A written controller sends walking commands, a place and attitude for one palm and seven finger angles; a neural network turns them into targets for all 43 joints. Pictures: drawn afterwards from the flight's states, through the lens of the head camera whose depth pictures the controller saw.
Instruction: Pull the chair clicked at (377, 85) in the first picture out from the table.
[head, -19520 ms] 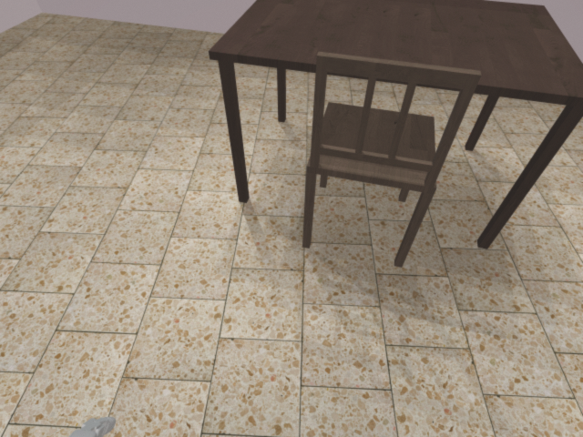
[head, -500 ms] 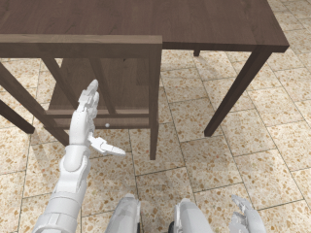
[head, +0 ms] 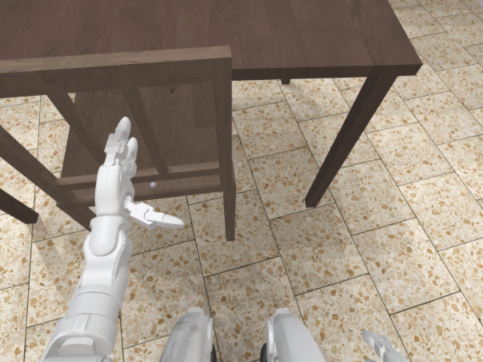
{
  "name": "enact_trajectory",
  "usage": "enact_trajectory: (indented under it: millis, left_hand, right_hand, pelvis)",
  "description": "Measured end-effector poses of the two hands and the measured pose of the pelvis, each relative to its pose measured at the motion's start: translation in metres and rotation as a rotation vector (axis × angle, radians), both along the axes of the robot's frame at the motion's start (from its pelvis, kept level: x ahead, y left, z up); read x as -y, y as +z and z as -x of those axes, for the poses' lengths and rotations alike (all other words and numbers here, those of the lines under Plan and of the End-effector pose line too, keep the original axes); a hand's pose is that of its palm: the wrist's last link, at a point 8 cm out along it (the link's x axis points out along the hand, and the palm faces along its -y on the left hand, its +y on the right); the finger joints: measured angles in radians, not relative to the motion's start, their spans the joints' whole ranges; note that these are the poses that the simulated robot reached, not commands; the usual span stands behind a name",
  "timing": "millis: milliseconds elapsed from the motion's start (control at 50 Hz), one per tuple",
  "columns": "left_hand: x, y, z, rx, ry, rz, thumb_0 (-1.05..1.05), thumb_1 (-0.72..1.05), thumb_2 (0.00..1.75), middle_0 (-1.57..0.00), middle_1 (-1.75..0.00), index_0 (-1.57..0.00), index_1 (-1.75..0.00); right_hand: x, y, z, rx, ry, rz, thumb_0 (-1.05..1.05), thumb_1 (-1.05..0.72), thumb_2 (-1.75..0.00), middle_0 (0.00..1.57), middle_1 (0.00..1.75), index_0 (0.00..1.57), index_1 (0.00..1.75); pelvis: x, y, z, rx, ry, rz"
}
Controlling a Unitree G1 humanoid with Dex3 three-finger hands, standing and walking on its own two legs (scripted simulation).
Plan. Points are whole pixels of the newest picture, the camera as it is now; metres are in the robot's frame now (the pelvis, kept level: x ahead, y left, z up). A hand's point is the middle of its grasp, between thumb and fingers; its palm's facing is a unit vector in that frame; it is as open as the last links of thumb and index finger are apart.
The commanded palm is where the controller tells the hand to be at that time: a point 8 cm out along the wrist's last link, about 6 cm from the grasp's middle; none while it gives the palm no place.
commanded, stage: aim the fingers beside a spindle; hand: left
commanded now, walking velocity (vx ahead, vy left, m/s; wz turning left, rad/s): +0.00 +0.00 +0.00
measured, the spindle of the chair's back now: (90, 141) +0.49 +0.27 +0.01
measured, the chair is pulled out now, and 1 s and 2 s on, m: -0.06 -0.06 -0.06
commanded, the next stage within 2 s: push the fingers through the gap in 1.78 s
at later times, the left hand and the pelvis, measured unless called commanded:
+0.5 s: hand (150, 209) +0.35 +0.15 +0.02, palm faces +0.04 -1.00 -0.03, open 17.0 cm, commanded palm +0.32 +0.20 +0.02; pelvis +0.01 +0.00 +0.00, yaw +1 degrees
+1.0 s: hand (137, 238) +0.30 +0.16 +0.03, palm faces +0.03 -1.00 -0.02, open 17.0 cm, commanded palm +0.28 +0.21 +0.03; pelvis +0.01 +0.00 +0.00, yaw +1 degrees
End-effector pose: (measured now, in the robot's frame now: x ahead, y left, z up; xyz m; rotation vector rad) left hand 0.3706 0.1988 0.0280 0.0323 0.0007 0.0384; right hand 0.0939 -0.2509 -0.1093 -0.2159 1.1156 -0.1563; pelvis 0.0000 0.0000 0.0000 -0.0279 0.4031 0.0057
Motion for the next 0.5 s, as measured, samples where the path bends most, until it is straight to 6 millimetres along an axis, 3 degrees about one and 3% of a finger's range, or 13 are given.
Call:
enact_trajectory:
  millis: [200, 380, 500]
  left_hand:
    - [-0.003, -0.004, 0.028, 0.008, 0.012, 0.005, -0.02, -0.50, 0.30, -0.07, -0.08, -0.06, -0.08]
    - [0.001, -0.007, 0.038, -0.010, -0.006, 0.003, -0.02, -0.50, 0.30, -0.07, -0.08, -0.06, -0.08]
    - [0.000, -0.004, 0.041, 0.000, 0.004, 0.004, -0.02, -0.50, 0.30, -0.07, -0.08, -0.06, -0.08]
  right_hand:
    - [-0.004, 0.006, -0.031, 0.048, 0.038, 0.004, 0.01, -0.91, -0.90, 0.21, 0.30, 0.21, 0.30]
    - [-0.011, 0.008, -0.070, 0.134, 0.087, -0.007, 0.01, -0.91, -0.90, 0.21, 0.30, 0.21, 0.30]
    - [-0.014, 0.009, -0.082, 0.166, 0.102, -0.015, 0.01, -0.91, -0.90, 0.21, 0.30, 0.21, 0.30]
  pelvis:
    - [-0.001, 0.002, -0.009, 0.005, 0.006, 0.002]
    - [0.000, 0.000, -0.010, 0.007, 0.016, 0.002]
    - [0.002, -0.002, -0.011, 0.006, 0.018, 0.002]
